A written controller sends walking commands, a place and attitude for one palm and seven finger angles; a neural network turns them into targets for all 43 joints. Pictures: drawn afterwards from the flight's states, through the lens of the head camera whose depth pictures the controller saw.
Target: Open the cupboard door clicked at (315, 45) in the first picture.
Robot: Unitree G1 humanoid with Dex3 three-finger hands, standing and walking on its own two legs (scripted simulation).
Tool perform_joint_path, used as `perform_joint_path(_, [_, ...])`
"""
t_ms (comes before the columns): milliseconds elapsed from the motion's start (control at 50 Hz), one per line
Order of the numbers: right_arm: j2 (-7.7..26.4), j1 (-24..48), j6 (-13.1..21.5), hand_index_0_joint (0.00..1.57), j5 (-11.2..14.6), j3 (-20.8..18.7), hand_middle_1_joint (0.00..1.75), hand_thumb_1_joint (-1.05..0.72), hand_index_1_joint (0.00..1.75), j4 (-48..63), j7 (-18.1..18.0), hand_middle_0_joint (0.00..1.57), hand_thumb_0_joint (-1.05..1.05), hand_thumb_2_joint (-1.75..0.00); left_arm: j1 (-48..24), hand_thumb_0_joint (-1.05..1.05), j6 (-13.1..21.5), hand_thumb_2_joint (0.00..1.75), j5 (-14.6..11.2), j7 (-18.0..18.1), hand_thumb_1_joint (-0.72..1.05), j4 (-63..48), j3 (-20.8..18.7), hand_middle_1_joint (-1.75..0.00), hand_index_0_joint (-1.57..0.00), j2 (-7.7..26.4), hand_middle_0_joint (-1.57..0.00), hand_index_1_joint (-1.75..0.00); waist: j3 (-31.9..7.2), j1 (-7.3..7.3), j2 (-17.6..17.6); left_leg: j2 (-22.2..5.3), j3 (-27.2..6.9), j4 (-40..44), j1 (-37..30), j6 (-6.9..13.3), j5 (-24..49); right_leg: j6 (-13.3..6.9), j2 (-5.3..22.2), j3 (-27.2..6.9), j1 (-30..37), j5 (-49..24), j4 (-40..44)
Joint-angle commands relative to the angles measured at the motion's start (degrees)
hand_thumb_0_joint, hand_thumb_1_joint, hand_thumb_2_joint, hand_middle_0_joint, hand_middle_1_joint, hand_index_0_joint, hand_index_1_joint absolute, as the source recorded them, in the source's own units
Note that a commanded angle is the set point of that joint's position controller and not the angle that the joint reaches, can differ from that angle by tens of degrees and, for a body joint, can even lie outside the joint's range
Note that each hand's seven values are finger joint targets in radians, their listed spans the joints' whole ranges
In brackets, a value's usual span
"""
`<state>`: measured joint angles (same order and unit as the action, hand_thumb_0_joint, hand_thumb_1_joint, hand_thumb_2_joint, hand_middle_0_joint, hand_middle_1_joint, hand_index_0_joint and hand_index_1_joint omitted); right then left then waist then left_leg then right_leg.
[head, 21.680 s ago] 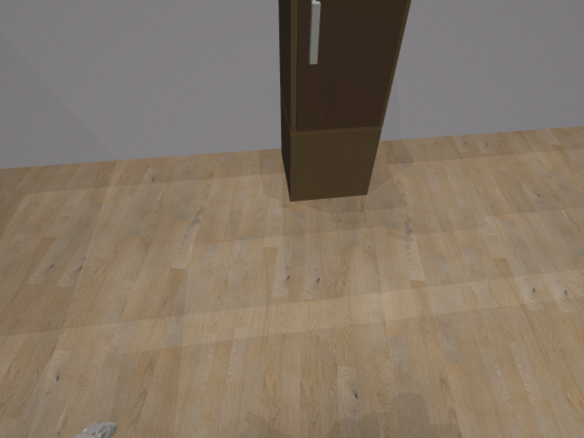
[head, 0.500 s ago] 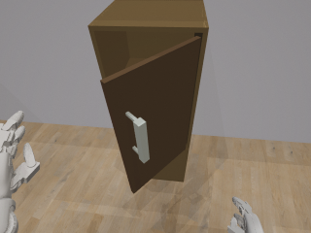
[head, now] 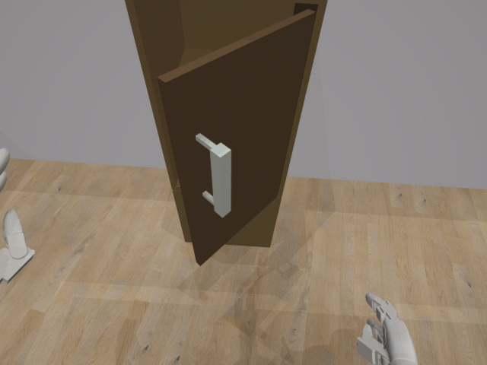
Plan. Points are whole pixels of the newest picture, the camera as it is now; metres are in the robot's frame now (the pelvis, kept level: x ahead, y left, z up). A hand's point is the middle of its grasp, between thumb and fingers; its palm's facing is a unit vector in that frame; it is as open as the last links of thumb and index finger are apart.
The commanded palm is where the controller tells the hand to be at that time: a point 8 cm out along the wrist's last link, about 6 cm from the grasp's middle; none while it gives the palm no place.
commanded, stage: step back with the hand held close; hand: left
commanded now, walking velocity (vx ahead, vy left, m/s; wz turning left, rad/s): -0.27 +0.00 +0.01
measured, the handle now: (213, 177) +0.42 +0.09 +0.05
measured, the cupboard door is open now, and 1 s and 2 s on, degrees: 50 50 50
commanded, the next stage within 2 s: stop stepping back and stand still in 0.80 s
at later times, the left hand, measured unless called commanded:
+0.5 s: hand (5, 301) +0.15 +0.26 +0.16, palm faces +0.41 -0.78 -0.48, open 7.5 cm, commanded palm +0.08 +0.31 +0.18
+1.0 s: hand out of the picture +0.04 +0.22 +0.17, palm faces +0.31 -0.81 -0.50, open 7.5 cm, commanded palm -0.01 +0.26 +0.18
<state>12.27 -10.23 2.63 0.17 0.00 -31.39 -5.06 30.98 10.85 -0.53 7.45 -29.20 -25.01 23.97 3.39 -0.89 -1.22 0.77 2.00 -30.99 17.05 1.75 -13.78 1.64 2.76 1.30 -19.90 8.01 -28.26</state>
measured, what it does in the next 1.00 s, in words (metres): walks backwards: right foot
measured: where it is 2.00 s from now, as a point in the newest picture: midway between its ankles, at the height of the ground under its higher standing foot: outside the picture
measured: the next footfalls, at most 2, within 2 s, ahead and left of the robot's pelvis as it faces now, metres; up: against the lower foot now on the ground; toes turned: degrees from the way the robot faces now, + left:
right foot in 0.90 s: -0.21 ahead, -0.13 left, +0.00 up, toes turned -4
left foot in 1.08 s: -0.12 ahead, +0.07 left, +0.00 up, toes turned +0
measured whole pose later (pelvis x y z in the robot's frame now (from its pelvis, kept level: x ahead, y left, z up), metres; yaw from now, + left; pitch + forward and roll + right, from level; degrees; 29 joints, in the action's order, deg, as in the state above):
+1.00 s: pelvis -0.17 -0.03 +0.00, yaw -4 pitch +4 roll +0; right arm 10.2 -7.2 5.4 -0.8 1.7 -36.4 -3.1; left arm 33.3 11.6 -3.0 7.2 -33.1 -24.2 27.0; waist -0.4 -1.5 -2.2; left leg -0.4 0.6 -43.3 31.1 -1.3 -17.0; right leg -0.5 -1.0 -0.7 -9.9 19.1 -25.5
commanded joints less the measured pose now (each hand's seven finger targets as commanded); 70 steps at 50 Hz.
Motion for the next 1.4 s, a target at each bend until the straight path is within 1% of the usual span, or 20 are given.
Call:
perform_joint_path(0, [8.29, 4.63, 3.77, 0.2, -0.03, -3.31, 0.3, -0.9, 0.3, 9.32, -0.21, 0.2, 0.0, -0.9, -2.96, 0.0, 4.5, 0.9, 0.24, 1.59, 0.9, -12.46, -7.29, -0.3, -0.2, 9.62, -0.2, -0.3, -6.53, 0.61, 3.4, -5.3, -6.28, 9.54, 17.26, 2.45, -16.0, -1.74, 0.96, -5.5, 14.51, 1.28, -0.1])
perform_joint_path(140, [8.09, 3.39, 5.19, 0.2, -0.32, -2.95, 0.3, -0.9, 0.3, 8.33, -0.27, 0.2, 0.0, -0.9, -2.64, 0.0, 5.95, 0.9, 0.03, 2.43, 0.9, -13.66, -7.4, -0.3, -0.2, 9.43, -0.2, -0.3, -6.42, 1.16, 5.48, -5.6, -7.88, 8.7, 13.97, 1.88, -19.33, -1.87, 0.64, -4.89, 6.37, 13.18, 1.81])
perform_joint_path(260, [7.93, 4.29, 6.84, 0.2, -0.55, -3.26, 0.3, -0.9, 0.3, 8.63, -0.15, 0.2, 0.0, -0.9, -2.73, 0.0, 6.73, 0.9, 1.01, 2.01, 0.9, -13.73, -8.94, -0.3, -0.2, 9.41, -0.2, -0.3, -8.0, 0.14, 9.83, -11.46, -12.63, 14.55, 26.37, 5.13, -18.03, -0.42, -4.64, -2.72, 21.15, -2.45, -14.61])
perform_joint_path(380, [6.27, 2.97, 6.08, 0.2, -0.17, -3.81, 0.3, -0.9, 0.3, 5.44, 0.91, 0.2, 0.0, -0.9, -2.64, 0.0, 6.41, 0.9, -0.69, 1.78, 0.9, -12.32, -7.32, -0.3, -0.2, 11.0, -0.2, -0.3, -12.95, 1.06, -7.93, 1.03, -1.47, -12.76, 1.03, -1.84, -5.92, -8.43, 10.85, -17.59, -0.64, -6.34, 9.89])
perform_joint_path(440, [4.88, 4.75, 4.37, 0.2, -0.35, -3.2, 0.3, -0.9, 0.3, 5.24, 0.93, 0.2, 0.0, -0.9, -0.04, 0.0, 5.21, 0.9, -1.04, 2.24, 0.9, -12.5, -8.65, -0.3, -0.2, 11.4, -0.2, -0.3, -12.01, 0.62, -9.37, -0.51, -3.27, -14.09, 1.98, -1.59, -9.89, -9.64, 12.36, -14.07, -0.68, -11.37, 8.57])
perform_joint_path(480, [6.0, 5.04, 3.7, 0.2, -0.18, -2.76, 0.3, -0.9, 0.3, 5.13, 0.37, 0.2, 0.0, -0.9, 0.17, 0.0, 4.72, 0.9, -1.32, 2.18, 0.9, -14.07, -8.81, -0.3, -0.2, 11.6, -0.2, -0.3, -9.95, 1.68, -0.7, -1.8, -4.06, 5.68, -0.59, -0.8, 1.07, -4.25, 4.86, -7.24, -1.11, -9.19, 0.91])
perform_joint_path(500, [8.14, 7.27, 3.92, 0.2, -0.34, -3.81, 0.3, -0.9, 0.3, 6.26, -0.31, 0.2, 0.0, -0.9, -0.03, 0.0, 5.25, 0.9, -0.96, 2.15, 0.9, -16.75, -9.38, -0.3, -0.2, 12.42, -0.2, -0.3, -9.86, 0.49, 13.58, -9.88, -13.76, 12.78, 3.64, 1.56, 9.88, -0.88, -2.33, -2.26, 1.57, -1.9, -8.41])
perform_joint_path(540, [7.31, 5.07, 6.27, 0.2, -2.25, -4.63, 0.3, -0.9, 0.3, 6.09, -0.14, 0.2, 0.0, -0.9, 1.62, 0.0, 6.82, 0.9, -0.82, 1.78, 0.9, -17.98, -11.79, -0.3, -0.2, 13.21, -0.2, -0.3, -14.27, 0.66, 20.55, -21.95, -26.2, 23.04, 13.79, 8.21, -1.38, -0.59, -8.46, -3.89, 8.14, 19.67, -37.03])
perform_joint_path(580, [6.46, 3.4, 8.12, 0.2, -1.74, -4.58, 0.3, -0.9, 0.3, 4.35, 0.57, 0.2, 0.0, -0.9, 0.36, 0.0, 6.66, 0.9, -1.63, 2.47, 0.9, -19.61, -9.39, -0.3, -0.2, 11.06, -0.2, -0.3, -13.4, 0.28, 9.01, -19.22, -18.52, 12.42, -3.41, 8.38, 22.87, -1.41, -5.62, -6.01, -6.79, 21.73, -35.38])
perform_joint_path(620, [6.31, 3.27, 9.26, 0.2, -1.35, -4.22, 0.3, -0.9, 0.3, 2.67, 1.16, 0.2, 0.0, -0.9, 2.08, 0.0, 5.72, 0.9, -1.78, 2.61, 0.9, -17.72, -6.34, -0.3, -0.2, 8.58, -0.2, -0.3, -15.07, 0.11, 10.81, -17.19, -13.57, 10.29, -11.97, 6.87, 35.39, -0.66, -4.75, -3.37, -8.2, 20.44, -29.22])
perform_joint_path(820, [6.48, 6.72, 7.53, 0.2, -1.77, -2.7, 0.3, -0.9, 0.3, 3.59, 1.67, 0.2, 0.0, -0.9, -0.36, 0.0, 2.69, 0.9, -4.18, 1.49, 0.9, -16.16, -6.56, -0.3, -0.2, 11.51, -0.2, -0.3, -15.82, -0.61, 14.82, -12.6, -8.62, 18.81, -5.73, 2.41, 7.74, -3.11, -5.4, 1.49, 10.45, 13.28, 2.68])
perform_joint_path(880, [5.27, 7.0, 5.24, 0.2, -1.15, -1.99, 0.3, -0.9, 0.3, 4.22, 1.95, 0.2, 0.0, -0.9, 0.08, 0.0, 4.7, 0.9, -4.52, 1.1, 0.9, -16.24, -10.19, -0.3, -0.2, 17.13, -0.2, -0.3, -13.79, -0.35, -6.46, -2.86, -0.52, -5.03, -5.81, -3.24, -0.87, -8.73, 12.12, -16.13, 0.24, 0.01, 19.39])
perform_joint_path(900, [5.61, 6.59, 5.58, 0.2, -2.02, -1.78, 0.3, -0.9, 0.3, 3.93, 1.89, 0.2, 0.0, -0.9, 0.57, 0.0, 5.22, 0.9, -3.83, 1.61, 0.9, -15.32, -11.26, -0.3, -0.2, 17.75, -0.2, -0.3, -12.01, -1.18, -6.33, -0.08, -0.3, -17.86, -1.78, -4.11, -8.07, -11.77, 17.48, -17.01, -4.15, -5.94, 19.04])
perform_joint_path(960, [4.15, 5.99, 4.96, 0.2, -0.15, -0.79, 0.3, -0.9, 0.3, 5.0, 0.71, 0.2, 0.0, -0.9, 2.89, 0.0, 2.6, 0.9, -2.08, 1.85, 0.9, -11.02, -8.38, -0.3, -0.2, 12.65, -0.2, -0.3, -12.06, 1.07, -10.09, -1.28, -1.77, -18.49, 10.06, -2.61, -7.42, -8.6, 11.87, -6.55, 11.8, -35.84, 5.02])
perform_joint_path(1020, [6.12, 4.9, 5.18, 0.2, -0.46, -0.71, 0.3, -0.9, 0.3, 4.29, -0.63, 0.2, 0.0, -0.9, 1.94, 0.0, 1.79, 0.9, -2.5, 2.53, 0.9, -9.87, -7.49, -0.3, -0.2, 11.19, -0.2, -0.3, -10.43, 2.31, 0.37, -1.03, 0.19, 3.03, -2.39, -1.32, 5.46, -4.79, 8.11, -3.72, 8.56, -25.24, 2.58])
perform_joint_path(1100, [8.76, 2.68, 7.67, 0.2, -0.29, -2.25, 0.3, -0.9, 0.3, 5.14, -0.77, 0.2, 0.0, -0.9, 2.98, 0.0, 3.01, 0.9, -2.55, 2.82, 0.9, -11.27, -7.6, -0.3, -0.2, 11.93, -0.2, -0.3, -14.03, 0.75, 8.54, -9.14, -10.29, 7.38, -12.68, 1.57, 29.09, -1.19, -2.18, -0.19, 5.16, -0.9, -1.6])
perform_joint_path(1140, [7.79, 2.72, 8.1, 0.2, -1.15, -1.81, 0.3, -0.9, 0.3, 4.33, -0.22, 0.2, 0.0, -0.9, 1.42, 0.0, 3.62, 0.9, -2.42, 2.3, 0.9, -14.25, -6.83, -0.3, -0.2, 11.96, -0.2, -0.3, -12.15, 1.24, 16.21, -10.89, -14.71, 16.01, -8.07, 0.03, 16.13, -0.77, -3.39, 1.02, 4.8, 16.26, -8.27])
perform_joint_path(1240, [7.89, 3.27, 8.07, 0.2, -1.08, -2.15, 0.3, -0.9, 0.3, 4.22, -0.15, 0.2, 0.0, -0.9, 1.89, 0.0, 3.21, 0.9, -1.28, 2.74, 0.9, -10.47, -5.95, -0.3, -0.2, 10.18, -0.2, -0.3, -5.35, 1.28, 9.67, -7.41, -9.89, 18.27, 9.98, 0.59, -21.44, -3.46, -3.23, 2.26, 15.44, 17.78, 3.26])
perform_joint_path(1300, [7.79, 2.92, 6.09, 0.2, -1.06, -3.51, 0.3, -0.9, 0.3, 3.36, 0.18, 0.2, 0.0, -0.9, 0.29, 0.0, 3.24, 0.9, -1.63, 2.63, 0.9, -8.95, -7.51, -0.3, -0.2, 12.16, -0.2, -0.3, -2.93, 0.47, -12.87, 0.42, -2.24, -24.22, 12.37, -1.87, -8.96, -14.36, 17.4, -28.81, -0.26, 39.53, 22.34])
perform_joint_path(1380, [5.86, 1.17, 6.77, 0.2, -0.85, -1.99, 0.3, -0.9, 0.3, 1.41, -0.01, 0.2, 0.0, -0.9, -6.68, 0.0, 4.91, 0.9, -0.69, 1.86, 0.9, -3.56, -4.39, -0.3, -0.2, 9.28, -0.2, -0.3, -1.76, 2.52, -2.91, -4.57, -1.39, -18.71, 8.9, -0.93, -4.83, -10.39, 12.2, -12.24, -2.25, 23.16, 16.48])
